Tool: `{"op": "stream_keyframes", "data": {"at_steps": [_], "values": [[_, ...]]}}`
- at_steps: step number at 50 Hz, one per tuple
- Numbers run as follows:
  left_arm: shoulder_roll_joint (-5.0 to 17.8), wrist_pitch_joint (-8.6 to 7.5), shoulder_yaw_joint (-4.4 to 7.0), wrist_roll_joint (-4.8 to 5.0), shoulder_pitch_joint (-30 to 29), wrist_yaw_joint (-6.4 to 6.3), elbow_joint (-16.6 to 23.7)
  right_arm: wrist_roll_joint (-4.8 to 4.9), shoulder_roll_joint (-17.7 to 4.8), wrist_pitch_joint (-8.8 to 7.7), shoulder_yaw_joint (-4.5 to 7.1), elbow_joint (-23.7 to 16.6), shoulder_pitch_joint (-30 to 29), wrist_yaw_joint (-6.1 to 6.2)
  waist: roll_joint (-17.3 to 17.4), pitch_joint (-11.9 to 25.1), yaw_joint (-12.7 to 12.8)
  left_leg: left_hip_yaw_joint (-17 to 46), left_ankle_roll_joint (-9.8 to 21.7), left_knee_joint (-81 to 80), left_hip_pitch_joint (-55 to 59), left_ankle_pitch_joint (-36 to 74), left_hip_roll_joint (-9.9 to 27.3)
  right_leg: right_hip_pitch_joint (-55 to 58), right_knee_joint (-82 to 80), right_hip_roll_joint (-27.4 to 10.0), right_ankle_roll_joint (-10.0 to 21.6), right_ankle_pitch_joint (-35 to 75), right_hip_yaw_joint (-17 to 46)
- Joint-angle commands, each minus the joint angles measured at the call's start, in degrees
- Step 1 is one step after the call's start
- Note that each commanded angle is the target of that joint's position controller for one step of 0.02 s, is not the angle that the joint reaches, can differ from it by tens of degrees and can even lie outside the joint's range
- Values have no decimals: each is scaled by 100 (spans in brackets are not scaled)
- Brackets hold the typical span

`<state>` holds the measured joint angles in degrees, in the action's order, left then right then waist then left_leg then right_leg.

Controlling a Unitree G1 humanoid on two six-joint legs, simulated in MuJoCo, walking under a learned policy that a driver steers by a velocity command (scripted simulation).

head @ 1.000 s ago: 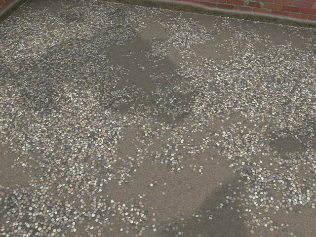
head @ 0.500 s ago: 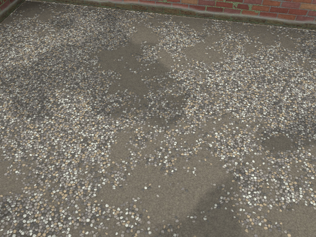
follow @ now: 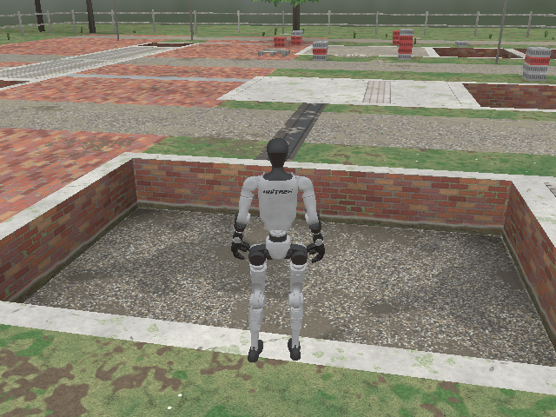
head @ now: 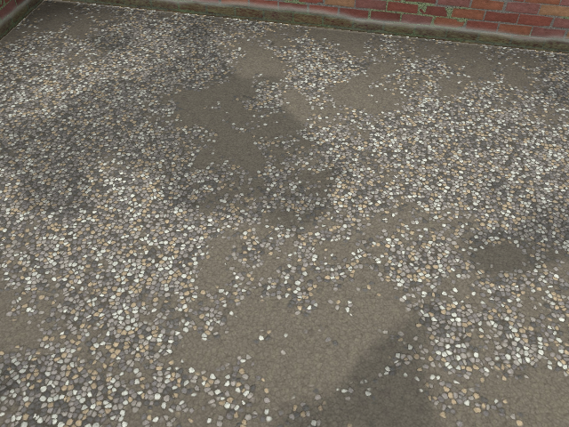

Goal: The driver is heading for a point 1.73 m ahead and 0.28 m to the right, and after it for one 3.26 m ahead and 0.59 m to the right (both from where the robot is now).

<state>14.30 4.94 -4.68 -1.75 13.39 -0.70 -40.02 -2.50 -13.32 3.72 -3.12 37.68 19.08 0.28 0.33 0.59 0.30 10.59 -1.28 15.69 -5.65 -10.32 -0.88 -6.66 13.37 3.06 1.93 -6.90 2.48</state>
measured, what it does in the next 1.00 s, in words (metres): stands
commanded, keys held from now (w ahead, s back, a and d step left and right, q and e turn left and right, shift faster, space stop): no key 0.80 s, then w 0.20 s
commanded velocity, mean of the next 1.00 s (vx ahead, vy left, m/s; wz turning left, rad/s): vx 0.03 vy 0.00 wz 0.00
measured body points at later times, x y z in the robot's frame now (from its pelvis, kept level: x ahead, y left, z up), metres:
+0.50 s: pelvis +0.00 +0.00 +0.00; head +0.00 +0.00 +0.45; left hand +0.10 +0.24 -0.12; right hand +0.07 -0.23 -0.12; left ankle -0.02 +0.14 -0.75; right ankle +0.00 -0.10 -0.75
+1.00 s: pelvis +0.01 +0.00 +0.00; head +0.01 +0.01 +0.45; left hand +0.10 +0.24 -0.12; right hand +0.08 -0.23 -0.12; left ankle -0.02 +0.14 -0.75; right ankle +0.00 -0.10 -0.75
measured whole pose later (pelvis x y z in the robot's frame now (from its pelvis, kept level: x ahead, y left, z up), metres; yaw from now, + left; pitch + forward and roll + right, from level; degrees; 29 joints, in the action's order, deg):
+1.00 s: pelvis +0.01 +0.00 +0.00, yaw +0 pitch +0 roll +0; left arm 13.4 4.5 -5.5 -2.1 16.3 -2.4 -40.6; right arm -3.0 -12.2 3.1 -3.9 38.1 21.8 1.0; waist 0.2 1.0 0.5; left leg 9.7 -1.0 14.7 -4.5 -10.3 -1.0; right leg -5.9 13.2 2.8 1.6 -7.4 3.6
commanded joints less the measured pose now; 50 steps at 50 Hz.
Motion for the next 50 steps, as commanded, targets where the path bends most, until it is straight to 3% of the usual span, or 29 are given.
{"op": "stream_keyframes", "data": {"at_steps": [1, 2, 5, 7, 8, 9, 10, 13, 20, 21, 22, 28, 29, 30, 31, 35, 41, 43, 50], "values": [[452, -56, 133, -49, -12, -57, 294, -18, -431, -30, 126, -200, 336, 6, 34, -151, -7, 29, 363, -388, -998, -29, 169, 667, -142, -433, 274, -346, 499], [600, -73, 160, 47, -91, -26, 378, 49, -551, -60, 153, -336, 129, 3, -11, -294, 17, 77, 303, -381, -1005, 621, 227, 598, -155, -474, 261, 265, 551], [573, -116, 153, 23, 31, -30, 308, 16, -575, -59, 156, -286, 256, 24, -1, -4, -1, 79, 237, -315, -788, 1029, 231, 815, -49, -497, 271, 869, 536], [578, -103, 151, 24, 48, -31, 311, 24, -559, -58, 150, -285, 250, 30, 29, 95, 10, 57, 249, -308, -746, 998, 225, 873, -45, -482, 268, 766, 530], [442, -81, 135, -57, 76, -68, 225, -29, -435, -40, 131, -153, 390, 25, 69, 109, -13, 11, 331, -372, -815, 213, 169, 868, -76, -438, 281, -36, 494], [454, -67, 139, -43, 52, -80, 242, -11, -420, -35, 130, -155, 377, 16, 44, -103, 2, 14, 361, -425, -945, 16, 160, 718, -142, -424, 269, -307, 501], [593, -73, 162, 48, -20, -50, 329, 58, -535, -67, 156, -286, 185, 8, 2, -261, 29, 59, 301, -418, -965, 648, 216, 642, -163, -462, 256, 273, 549], [564, -120, 155, 29, 116, -46, 249, 24, -557, -57, 160, -226, 342, 32, 10, 12, 4, 59, 232, -354, -745, 1069, 218, 851, -59, -484, 267, 898, 528], [557, -64, 153, 25, 151, -58, 241, 37, -523, -68, 154, -206, 359, 31, 46, -9, 13, 19, 257, -399, -777, 866, 201, 844, -122, -460, 255, 559, 518], [451, -56, 142, -30, 212, -103, 107, -21, -408, -65, 143, -72, 521, 27, 89, 58, -42, -31, 318, -453, -790, 118, 156, 836, -138, -434, 286, -141, 510], [533, -76, 152, 47, 138, -72, 226, 44, -499, -63, 154, -183, 380, 23, -6, -304, 20, 38, 272, -491, -922, 641, 190, 677, -206, -453, 250, 323, 526], [558, -98, 160, 39, 240, -65, 172, 41, -522, -56, 160, -145, 457, 50, 37, -12, 11, 10, 245, -423, -724, 908, 192, 852, -131, -448, 250, 638, 512], [431, -70, 146, -43, 262, -109, 84, -9, -412, -47, 144, -9, 588, 43, 66, -1, -7, -32, 326, -477, -803, 182, 145, 850, -148, -411, 261, -96, 478], [436, -55, 147, -36, 242, -127, 98, 10, -405, -52, 144, -4, 576, 33, 40, -203, 11, -31, 355, -522, -931, 12, 138, 711, -205, -399, 249, -322, 487], [565, -64, 169, 57, 182, -96, 188, 79, -514, -87, 168, -133, 398, 27, 5, -346, 38, 12, 290, -512, -943, 633, 187, 642, -228, -431, 239, 244, 534], [524, -115, 162, 47, 321, -83, 105, 37, -501, -67, 163, -61, 572, 53, 14, -38, 4, 13, 224, -439, -691, 1052, 187, 866, -120, -452, 249, 878, 513], [496, -52, 148, 23, 388, -98, 94, 39, -454, -79, 147, -41, 595, 48, 42, -13, 16, -40, 256, -520, -716, 583, 157, 867, -236, -413, 239, 209, 499], [447, -54, 121, 18, 282, -125, 137, 6, -402, -80, 123, -93, 518, 59, 7, -247, 9, -82, 246, -624, -841, 176, 100, 702, -362, -380, 211, -415, 513], [444, -141, 13, -72, 9, -207, 479, -74, -365, -177, 2, -494, 153, 73, 0, -152, 22, -221, 193, -376, -909, 307, -4, 726, -109, -321, 252, -298, 526]]}}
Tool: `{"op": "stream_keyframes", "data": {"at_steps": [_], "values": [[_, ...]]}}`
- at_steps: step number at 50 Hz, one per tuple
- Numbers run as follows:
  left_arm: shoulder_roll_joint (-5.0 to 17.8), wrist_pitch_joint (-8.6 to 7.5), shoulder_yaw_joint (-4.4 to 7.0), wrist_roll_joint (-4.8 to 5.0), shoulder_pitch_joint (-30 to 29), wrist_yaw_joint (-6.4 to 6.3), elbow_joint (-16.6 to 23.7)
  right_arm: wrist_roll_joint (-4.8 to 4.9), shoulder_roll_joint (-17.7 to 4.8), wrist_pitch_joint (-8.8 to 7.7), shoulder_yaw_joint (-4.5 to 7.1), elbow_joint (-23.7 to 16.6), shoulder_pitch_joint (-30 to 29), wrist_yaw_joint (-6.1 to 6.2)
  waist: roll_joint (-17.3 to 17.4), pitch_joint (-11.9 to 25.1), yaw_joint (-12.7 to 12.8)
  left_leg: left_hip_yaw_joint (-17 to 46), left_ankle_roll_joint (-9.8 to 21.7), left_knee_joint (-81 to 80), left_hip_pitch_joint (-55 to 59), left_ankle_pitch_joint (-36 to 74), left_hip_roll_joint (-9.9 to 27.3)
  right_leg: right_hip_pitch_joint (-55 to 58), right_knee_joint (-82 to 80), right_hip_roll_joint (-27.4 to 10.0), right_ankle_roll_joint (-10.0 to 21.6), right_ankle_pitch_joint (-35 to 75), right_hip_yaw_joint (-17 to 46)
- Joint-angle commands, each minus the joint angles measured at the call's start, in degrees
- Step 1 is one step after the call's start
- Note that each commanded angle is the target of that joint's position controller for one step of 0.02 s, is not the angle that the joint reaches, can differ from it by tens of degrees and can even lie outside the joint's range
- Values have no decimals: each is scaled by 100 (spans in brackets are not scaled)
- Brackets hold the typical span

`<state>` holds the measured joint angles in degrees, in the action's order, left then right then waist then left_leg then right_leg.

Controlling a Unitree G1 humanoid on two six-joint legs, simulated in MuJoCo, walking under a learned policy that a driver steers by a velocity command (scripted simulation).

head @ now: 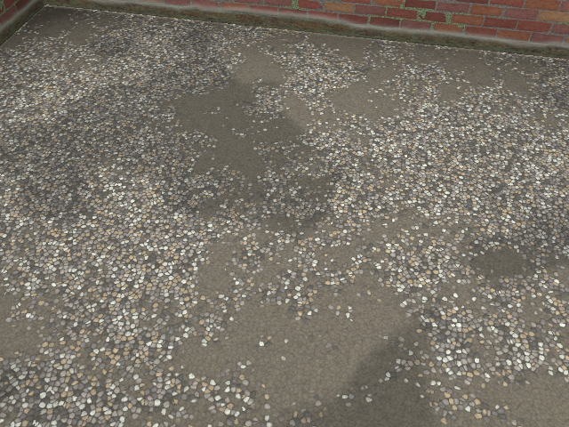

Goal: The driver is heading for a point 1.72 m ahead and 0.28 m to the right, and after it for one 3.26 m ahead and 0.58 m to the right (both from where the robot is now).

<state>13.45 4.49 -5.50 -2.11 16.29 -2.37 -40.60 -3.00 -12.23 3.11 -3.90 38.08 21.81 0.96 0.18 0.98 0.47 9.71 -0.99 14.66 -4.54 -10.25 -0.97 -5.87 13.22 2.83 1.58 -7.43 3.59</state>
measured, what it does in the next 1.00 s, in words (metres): stands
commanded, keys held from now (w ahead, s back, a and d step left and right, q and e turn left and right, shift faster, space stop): w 0.76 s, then no key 0.24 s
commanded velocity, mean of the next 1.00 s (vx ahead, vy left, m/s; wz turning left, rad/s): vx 0.40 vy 0.00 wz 0.00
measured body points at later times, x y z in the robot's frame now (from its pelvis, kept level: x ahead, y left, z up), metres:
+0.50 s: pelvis +0.01 +0.01 +0.00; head +0.01 +0.01 +0.45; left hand +0.21 +0.22 -0.08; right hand +0.20 -0.20 -0.08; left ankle -0.02 +0.14 -0.75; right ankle -0.01 -0.11 -0.75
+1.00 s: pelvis +0.02 +0.01 +0.00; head +0.01 +0.01 +0.45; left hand +0.18 +0.24 -0.09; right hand +0.16 -0.22 -0.10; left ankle -0.02 +0.14 -0.75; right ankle -0.01 -0.11 -0.75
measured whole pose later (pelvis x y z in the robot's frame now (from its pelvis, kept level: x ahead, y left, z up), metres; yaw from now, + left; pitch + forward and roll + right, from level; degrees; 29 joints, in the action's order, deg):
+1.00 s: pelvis +0.02 +0.01 +0.00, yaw +0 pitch +0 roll +0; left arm 15.7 3.5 -6.5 -3.1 11.5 -0.1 -33.7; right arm -3.2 -14.8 3.4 -5.9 33.9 14.2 -1.2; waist -0.1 1.7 -0.1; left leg 8.9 0.1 14.7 -2.9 -11.5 -1.8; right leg -5.0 15.0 2.0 0.7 -9.9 4.7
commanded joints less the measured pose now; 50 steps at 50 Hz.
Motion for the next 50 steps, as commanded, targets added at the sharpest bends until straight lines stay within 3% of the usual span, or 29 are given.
{"op": "stream_keyframes", "data": {"at_steps": [1, 15, 31, 39, 44, 50], "values": [[532, -95, 81, -52, -308, -42, 586, -31, -470, -131, 61, -592, -178, -8, 23, -173, 9, -142, 164, -232, -1027, 351, 1, 662, -39, -295, 297, -168, 415], [570, -161, -54, -261, -916, 81, 1221, -160, -558, -155, -131, -1211, -1057, -105, 15, 253, -31, -38, 160, 178, -650, 1535, 119, 731, 525, -356, 216, 1273, 451], [633, -241, -103, -315, -1370, 194, 1637, -209, -669, -144, -222, -1442, -1639, -161, 21, 461, -53, 120, 214, 197, -561, 1500, 281, 628, 578, -484, 45, 1063, 554], [650, -242, -104, -304, -1326, 205, 1654, -199, -696, -141, -230, -1379, -1579, -182, 7, 489, -67, 185, 229, 115, -559, 1425, 337, 621, 496, -532, 24, 1017, 611], [793, -200, 10, -171, -902, 210, 1330, -77, -822, -91, -107, -1025, -1129, -212, 36, 316, -61, 233, 310, -111, -462, 1264, 373, 715, 256, -561, 122, 854, 654], [778, -169, 123, -57, -638, 216, 1010, 13, -829, -13, 33, -730, -772, -182, 9, 74, -62, 202, 340, -280, -481, 1056, 345, 672, 57, -521, 176, 655, 612]]}}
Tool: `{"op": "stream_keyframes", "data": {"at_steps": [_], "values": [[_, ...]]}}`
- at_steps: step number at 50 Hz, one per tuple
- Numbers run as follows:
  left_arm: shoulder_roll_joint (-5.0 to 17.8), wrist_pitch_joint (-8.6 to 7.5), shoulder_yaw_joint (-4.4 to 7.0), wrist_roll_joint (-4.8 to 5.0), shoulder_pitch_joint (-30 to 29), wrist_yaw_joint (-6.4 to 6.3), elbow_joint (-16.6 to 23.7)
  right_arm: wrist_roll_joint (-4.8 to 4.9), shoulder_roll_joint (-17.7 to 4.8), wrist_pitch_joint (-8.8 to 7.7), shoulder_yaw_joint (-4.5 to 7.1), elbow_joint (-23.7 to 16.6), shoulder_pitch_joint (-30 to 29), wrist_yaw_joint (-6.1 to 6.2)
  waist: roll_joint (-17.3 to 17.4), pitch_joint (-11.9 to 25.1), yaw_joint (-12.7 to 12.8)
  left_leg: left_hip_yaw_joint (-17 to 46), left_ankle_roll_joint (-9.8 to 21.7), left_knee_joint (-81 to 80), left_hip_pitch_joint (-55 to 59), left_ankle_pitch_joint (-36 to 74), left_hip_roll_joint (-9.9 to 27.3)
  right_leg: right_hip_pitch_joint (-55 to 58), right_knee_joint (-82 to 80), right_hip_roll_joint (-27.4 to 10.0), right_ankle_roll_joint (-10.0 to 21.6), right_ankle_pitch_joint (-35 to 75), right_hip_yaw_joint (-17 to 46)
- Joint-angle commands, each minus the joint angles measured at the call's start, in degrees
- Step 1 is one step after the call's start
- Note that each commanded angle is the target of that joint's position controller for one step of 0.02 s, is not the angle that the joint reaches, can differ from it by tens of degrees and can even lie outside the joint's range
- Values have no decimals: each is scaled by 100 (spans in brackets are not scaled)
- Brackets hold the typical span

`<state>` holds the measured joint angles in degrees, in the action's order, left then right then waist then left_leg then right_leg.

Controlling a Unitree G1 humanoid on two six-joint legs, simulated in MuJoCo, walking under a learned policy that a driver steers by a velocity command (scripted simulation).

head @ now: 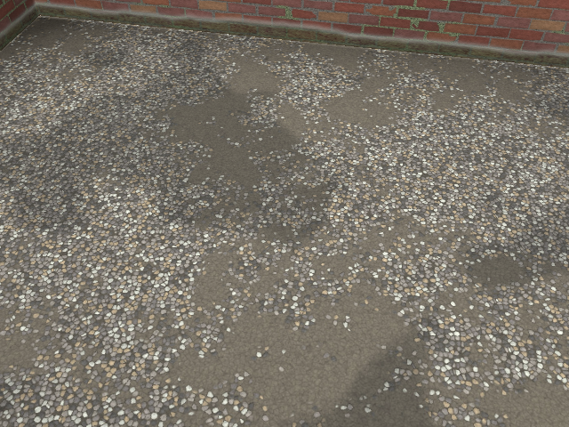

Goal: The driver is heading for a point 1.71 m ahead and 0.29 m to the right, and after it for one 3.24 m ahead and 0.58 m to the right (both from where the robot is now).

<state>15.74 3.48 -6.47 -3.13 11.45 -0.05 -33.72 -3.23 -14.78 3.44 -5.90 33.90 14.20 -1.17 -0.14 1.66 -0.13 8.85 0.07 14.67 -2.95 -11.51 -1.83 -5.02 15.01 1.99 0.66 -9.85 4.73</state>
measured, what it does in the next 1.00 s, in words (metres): stands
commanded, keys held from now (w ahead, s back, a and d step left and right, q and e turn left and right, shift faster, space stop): no key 0.08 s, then w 0.92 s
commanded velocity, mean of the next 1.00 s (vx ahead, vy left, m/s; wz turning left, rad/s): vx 0.39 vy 0.00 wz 0.00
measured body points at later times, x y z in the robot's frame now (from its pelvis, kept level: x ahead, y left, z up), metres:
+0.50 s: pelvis +0.00 +0.00 +0.00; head +0.00 +0.00 +0.45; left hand +0.17 +0.21 -0.09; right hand +0.16 -0.21 -0.09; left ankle -0.04 +0.13 -0.75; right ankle -0.02 -0.12 -0.75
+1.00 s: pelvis -0.01 +0.00 +0.00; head -0.01 +0.00 +0.45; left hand +0.20 +0.20 -0.07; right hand +0.18 -0.21 -0.08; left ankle -0.04 +0.13 -0.75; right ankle -0.02 -0.12 -0.75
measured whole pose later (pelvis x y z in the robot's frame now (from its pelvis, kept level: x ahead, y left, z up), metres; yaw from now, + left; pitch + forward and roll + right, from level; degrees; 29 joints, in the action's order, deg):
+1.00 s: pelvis -0.01 +0.00 +0.00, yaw +0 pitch +0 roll +0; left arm 14.6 3.2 -8.4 -5.0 7.4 -0.4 -30.2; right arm -5.0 -13.9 2.7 -7.8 29.6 10.4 -0.8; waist -0.2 1.1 -0.3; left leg 8.4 -0.4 16.8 -5.0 -12.1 -1.5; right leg -6.9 16.8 2.6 0.7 -10.2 5.6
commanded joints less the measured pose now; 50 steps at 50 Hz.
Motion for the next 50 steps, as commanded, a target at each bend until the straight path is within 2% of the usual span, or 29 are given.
{"op": "stream_keyframes", "data": {"at_steps": [1, 2, 3, 4, 7, 8, 9, 12, 17, 30, 50], "values": [[541, -67, 233, 56, -116, -20, 275, 44, -570, -37, 250, -274, 45, 42, 41, 0, -3, 280, 230, -285, -631, 1226, 425, 593, -131, -430, 274, 952, 489], [441, -115, 201, -15, -72, 31, 355, 43, -496, -58, 218, -437, -209, 24, 16, -116, 104, 332, 179, -216, -740, 1802, 461, 553, -85, -496, 281, 1648, 497], [456, -127, 212, -33, 42, 44, 270, 36, -505, -53, 232, -378, -75, 34, 11, 128, 71, 318, 161, -178, -624, 1901, 457, 705, -38, -506, 312, 1850, 493], [473, -130, 221, -20, 124, 45, 233, 32, -517, -47, 239, -345, 20, 43, -2, 217, 63, 303, 145, -154, -564, 1943, 452, 755, -19, -505, 327, 1962, 488], [377, -130, 145, -78, -21, 10, 341, -67, -409, -46, 167, -491, -110, 97, 21, 303, 37, 221, 79, -149, -573, 1684, 375, 678, -34, -454, 271, 1700, 453], [487, -85, 177, -9, -32, -62, 239, -78, -467, -19, 194, -337, 179, 138, 39, 429, -79, 150, 112, -227, -459, 1029, 319, 698, -111, -373, 255, 910, 440], [479, -79, 164, 11, -110, -93, 303, -71, -453, -23, 179, -394, 102, 150, 40, 168, -49, 137, 116, -256, -593, 878, 299, 516, -169, -344, 216, 675, 428], [464, -96, 126, -31, -135, -127, 340, -68, -430, -51, 151, -464, 56, 166, 71, -8, -26, 119, 97, -256, -749, 894, 279, 443, -165, -321, 194, 649, 426], [426, -97, 72, -91, -182, -151, 418, -96, -396, -112, 104, -565, -49, 151, 81, 70, 14, 107, 60, -171, -780, 1216, 266, 564, -31, -312, 208, 1011, 433], [380, -106, 4, -172, -613, -110, 706, -159, -373, -155, 21, -823, -456, 89, 25, 262, 5, 148, 56, -14, -712, 1477, 339, 600, 149, -358, 174, 1342, 493], [385, -127, -24, -192, -844, -53, 893, -183, -414, -165, -23, -943, -697, 53, 42, 356, -15, 185, 68, 37, -692, 1372, 417, 524, 178, -401, 137, 1251, 573]]}}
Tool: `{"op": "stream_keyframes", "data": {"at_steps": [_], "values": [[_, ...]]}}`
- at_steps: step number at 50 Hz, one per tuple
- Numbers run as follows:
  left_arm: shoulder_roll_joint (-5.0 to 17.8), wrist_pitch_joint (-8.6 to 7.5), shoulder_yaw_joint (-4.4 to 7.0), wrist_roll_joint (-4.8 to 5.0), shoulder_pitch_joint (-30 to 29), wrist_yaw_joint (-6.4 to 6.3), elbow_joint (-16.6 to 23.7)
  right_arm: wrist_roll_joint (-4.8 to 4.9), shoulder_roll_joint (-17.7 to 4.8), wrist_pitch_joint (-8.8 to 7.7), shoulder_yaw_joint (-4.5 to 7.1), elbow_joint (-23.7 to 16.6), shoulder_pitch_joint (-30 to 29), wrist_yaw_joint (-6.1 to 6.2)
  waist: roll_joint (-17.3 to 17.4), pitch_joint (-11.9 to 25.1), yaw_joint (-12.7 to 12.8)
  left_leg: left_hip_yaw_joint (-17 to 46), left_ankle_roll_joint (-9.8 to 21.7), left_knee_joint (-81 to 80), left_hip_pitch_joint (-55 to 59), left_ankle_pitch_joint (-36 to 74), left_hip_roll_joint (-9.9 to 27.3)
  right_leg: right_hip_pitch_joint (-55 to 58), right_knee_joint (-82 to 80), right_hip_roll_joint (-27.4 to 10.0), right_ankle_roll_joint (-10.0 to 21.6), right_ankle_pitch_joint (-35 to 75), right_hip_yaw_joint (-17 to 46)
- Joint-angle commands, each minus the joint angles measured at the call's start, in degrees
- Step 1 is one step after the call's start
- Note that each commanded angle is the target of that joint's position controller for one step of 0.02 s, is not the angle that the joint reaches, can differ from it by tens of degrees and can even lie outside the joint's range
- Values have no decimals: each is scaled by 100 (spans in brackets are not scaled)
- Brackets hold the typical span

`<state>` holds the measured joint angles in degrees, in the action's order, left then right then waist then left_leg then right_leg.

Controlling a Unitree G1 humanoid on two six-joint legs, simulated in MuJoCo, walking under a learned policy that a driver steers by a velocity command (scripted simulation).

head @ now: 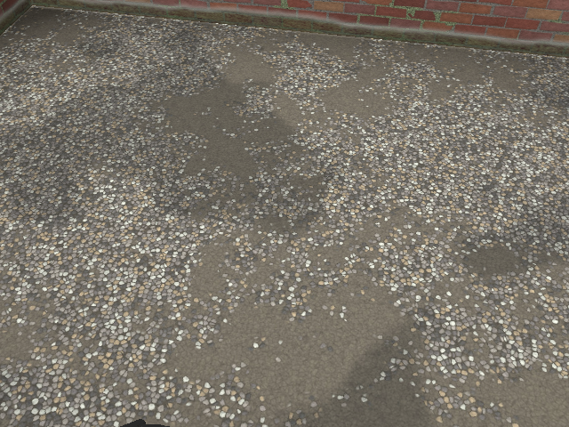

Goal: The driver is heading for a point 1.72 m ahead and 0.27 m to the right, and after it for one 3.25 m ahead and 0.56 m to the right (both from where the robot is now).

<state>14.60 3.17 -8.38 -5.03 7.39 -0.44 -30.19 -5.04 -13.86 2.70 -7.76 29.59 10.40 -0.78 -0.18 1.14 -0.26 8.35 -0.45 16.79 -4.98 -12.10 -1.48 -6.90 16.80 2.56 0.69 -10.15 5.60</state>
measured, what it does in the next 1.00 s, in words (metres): stands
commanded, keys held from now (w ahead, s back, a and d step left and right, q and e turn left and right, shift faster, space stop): w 1.00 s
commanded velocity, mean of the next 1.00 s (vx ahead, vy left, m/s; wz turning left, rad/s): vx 0.50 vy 0.00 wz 0.00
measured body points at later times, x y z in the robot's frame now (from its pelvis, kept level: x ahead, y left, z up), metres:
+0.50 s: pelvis +0.00 +0.00 +0.00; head -0.01 +0.00 +0.45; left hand +0.20 +0.20 -0.07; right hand +0.18 -0.21 -0.08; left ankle -0.03 +0.13 -0.75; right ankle -0.01 -0.12 -0.75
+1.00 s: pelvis +0.00 +0.00 +0.00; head -0.01 +0.00 +0.45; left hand +0.20 +0.20 -0.07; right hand +0.17 -0.21 -0.08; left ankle -0.03 +0.13 -0.75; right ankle -0.02 -0.12 -0.75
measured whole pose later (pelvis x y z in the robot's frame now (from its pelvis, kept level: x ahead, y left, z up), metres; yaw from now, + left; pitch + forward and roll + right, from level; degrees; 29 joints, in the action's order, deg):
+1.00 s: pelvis +0.00 +0.00 +0.00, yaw +0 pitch +0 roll +0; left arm 14.4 3.2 -8.5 -4.9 7.5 -0.4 -30.2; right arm -5.0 -13.8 2.7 -7.8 29.9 11.2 -0.9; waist -0.1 1.5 -0.4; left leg 8.2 -0.7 16.5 -5.2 -11.6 -1.1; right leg -6.9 16.3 2.9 0.7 -9.5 6.3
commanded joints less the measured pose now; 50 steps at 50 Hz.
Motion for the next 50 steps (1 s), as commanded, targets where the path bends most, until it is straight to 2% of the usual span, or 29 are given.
{"op": "stream_keyframes", "data": {"at_steps": [1, 50], "values": [[498, -96, 167, -3, -440, -13, 543, -1, -506, -92, 161, -513, -319, 13, 45, 408, -3, 236, 120, -176, -490, 1422, 384, 709, -3, -458, 133, 1272, 488], [468, -89, 157, 8, -446, -11, 530, 3, -500, -90, 162, -480, -237, 3, 43, 387, -15, 221, 114, -229, -491, 1270, 410, 657, -85, -443, 154, 1187, 569]]}}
